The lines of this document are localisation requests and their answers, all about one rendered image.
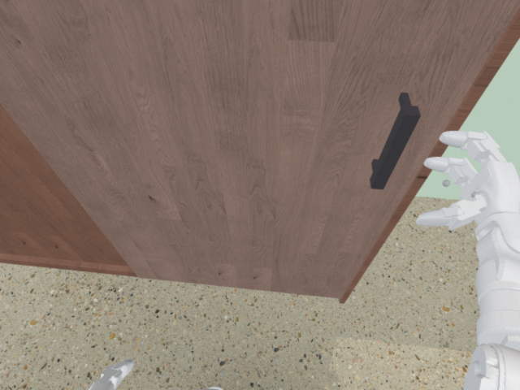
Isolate wardrobe door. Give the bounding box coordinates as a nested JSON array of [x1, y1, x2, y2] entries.
[[0, 104, 129, 267], [0, 0, 520, 299]]

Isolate robot right forearm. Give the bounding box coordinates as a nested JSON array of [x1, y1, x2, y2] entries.
[[474, 212, 520, 351]]

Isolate robot right upper arm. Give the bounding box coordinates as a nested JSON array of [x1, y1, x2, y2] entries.
[[463, 343, 520, 390]]

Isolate handle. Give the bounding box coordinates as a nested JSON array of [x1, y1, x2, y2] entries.
[[370, 93, 421, 189]]

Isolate robot right hand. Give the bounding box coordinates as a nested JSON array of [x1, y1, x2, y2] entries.
[[416, 131, 520, 230]]

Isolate robot left hand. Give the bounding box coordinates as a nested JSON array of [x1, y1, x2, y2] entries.
[[89, 359, 134, 390]]

